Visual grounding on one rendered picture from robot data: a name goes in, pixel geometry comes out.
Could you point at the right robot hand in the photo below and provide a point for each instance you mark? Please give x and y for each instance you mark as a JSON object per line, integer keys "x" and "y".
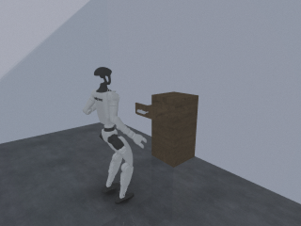
{"x": 137, "y": 140}

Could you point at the robot left forearm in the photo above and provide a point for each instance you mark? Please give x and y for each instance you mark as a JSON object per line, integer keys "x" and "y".
{"x": 93, "y": 108}

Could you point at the right robot thigh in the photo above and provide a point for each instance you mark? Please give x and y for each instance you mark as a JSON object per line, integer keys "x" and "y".
{"x": 121, "y": 144}

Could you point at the handle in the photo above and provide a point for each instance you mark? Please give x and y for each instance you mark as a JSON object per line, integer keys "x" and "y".
{"x": 141, "y": 111}

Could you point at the left robot thigh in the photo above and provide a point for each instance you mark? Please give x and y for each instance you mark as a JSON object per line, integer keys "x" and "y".
{"x": 117, "y": 156}

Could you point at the cabinet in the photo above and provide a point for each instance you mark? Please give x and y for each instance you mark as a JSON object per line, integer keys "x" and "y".
{"x": 173, "y": 140}

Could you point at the left robot upper arm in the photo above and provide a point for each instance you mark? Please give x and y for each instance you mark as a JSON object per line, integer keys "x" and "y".
{"x": 90, "y": 102}

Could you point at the robot thigh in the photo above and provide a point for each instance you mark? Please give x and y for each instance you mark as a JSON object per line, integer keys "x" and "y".
{"x": 121, "y": 144}
{"x": 117, "y": 156}

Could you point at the right robot upper arm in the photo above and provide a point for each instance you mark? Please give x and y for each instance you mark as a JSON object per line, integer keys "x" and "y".
{"x": 113, "y": 99}

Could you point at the robot right forearm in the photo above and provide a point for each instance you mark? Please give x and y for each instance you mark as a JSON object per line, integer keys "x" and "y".
{"x": 123, "y": 128}

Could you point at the drawer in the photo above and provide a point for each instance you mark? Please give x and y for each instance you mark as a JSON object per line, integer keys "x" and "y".
{"x": 156, "y": 112}

